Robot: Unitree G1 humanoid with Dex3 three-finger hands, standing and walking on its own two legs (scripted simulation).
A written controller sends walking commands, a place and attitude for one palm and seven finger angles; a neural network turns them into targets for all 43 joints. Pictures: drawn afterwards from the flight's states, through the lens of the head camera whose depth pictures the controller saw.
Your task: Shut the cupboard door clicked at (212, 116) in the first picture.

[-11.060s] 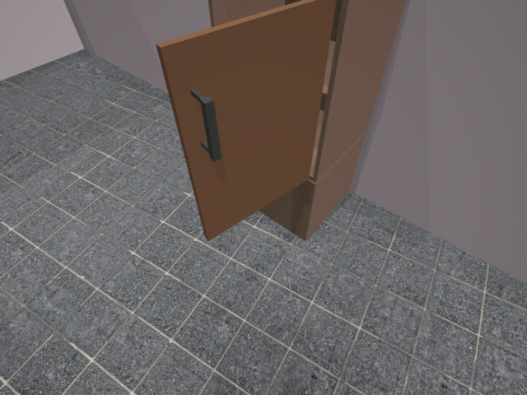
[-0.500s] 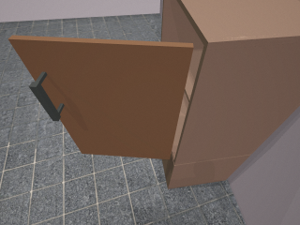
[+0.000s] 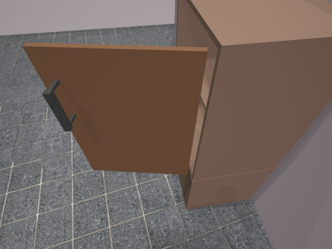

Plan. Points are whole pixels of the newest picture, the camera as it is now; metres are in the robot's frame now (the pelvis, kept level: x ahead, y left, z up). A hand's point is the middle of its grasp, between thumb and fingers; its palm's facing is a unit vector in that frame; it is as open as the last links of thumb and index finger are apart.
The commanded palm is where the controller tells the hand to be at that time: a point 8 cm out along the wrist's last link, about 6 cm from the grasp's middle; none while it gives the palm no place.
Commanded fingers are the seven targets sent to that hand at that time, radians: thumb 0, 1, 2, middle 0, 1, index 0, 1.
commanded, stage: shuffle to correct the standing spot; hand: left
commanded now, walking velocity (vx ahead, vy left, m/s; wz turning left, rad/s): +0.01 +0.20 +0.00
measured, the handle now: (62, 106) +0.45 +0.32 +0.08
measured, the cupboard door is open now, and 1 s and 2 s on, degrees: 78 78 78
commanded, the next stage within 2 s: come to a stop and stand still in 0.72 s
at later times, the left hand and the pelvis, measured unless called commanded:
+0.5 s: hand out of the picture +0.03 +0.24 -0.18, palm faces +0.05 -0.96 -0.29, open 7.4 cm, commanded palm none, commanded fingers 0.00 0.90 0.90 -0.20 -0.30 -0.20 -0.30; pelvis -0.01 +0.03 -0.01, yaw -1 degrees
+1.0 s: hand out of the picture +0.03 +0.33 -0.17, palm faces +0.07 -0.96 -0.27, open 7.4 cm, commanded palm none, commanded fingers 0.00 0.90 0.90 -0.20 -0.30 -0.20 -0.30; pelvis -0.01 +0.12 -0.01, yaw +2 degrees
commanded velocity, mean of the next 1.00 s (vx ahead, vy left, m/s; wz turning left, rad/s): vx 0.03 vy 0.11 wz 0.00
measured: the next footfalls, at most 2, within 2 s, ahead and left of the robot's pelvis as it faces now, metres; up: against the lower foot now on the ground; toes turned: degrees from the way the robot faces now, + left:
left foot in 0.80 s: +0.04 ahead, +0.23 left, +0.00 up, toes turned +0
right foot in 1.12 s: +0.06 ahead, +0.05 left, +0.00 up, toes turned -1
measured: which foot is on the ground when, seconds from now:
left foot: down 0.00-0.54, up 0.56-0.78, down 0.80-1.00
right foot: down 0.00-0.80, up 0.82-1.00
